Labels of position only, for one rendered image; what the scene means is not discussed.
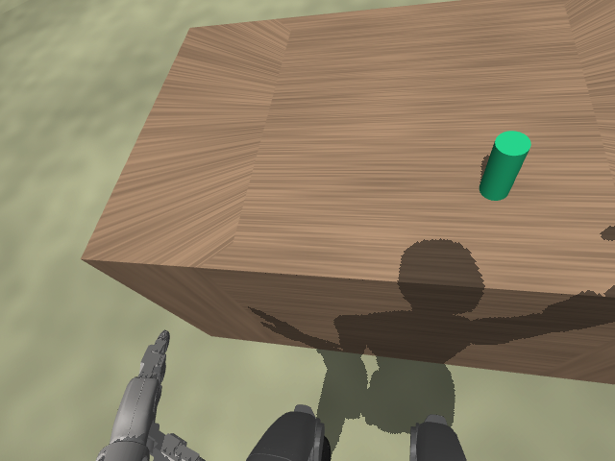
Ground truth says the left robot arm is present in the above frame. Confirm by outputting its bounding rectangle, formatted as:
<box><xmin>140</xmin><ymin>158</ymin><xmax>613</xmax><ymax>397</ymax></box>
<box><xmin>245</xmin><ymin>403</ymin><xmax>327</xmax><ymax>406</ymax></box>
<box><xmin>96</xmin><ymin>441</ymin><xmax>150</xmax><ymax>461</ymax></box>

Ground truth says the can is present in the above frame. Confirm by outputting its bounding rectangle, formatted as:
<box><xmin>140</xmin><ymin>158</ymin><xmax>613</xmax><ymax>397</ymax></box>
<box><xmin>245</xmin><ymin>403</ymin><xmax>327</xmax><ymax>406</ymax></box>
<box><xmin>480</xmin><ymin>131</ymin><xmax>531</xmax><ymax>201</ymax></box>

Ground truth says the left robot hand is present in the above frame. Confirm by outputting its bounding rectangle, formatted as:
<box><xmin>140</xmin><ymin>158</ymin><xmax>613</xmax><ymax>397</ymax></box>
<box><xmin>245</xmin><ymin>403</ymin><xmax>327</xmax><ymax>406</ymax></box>
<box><xmin>110</xmin><ymin>330</ymin><xmax>206</xmax><ymax>461</ymax></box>

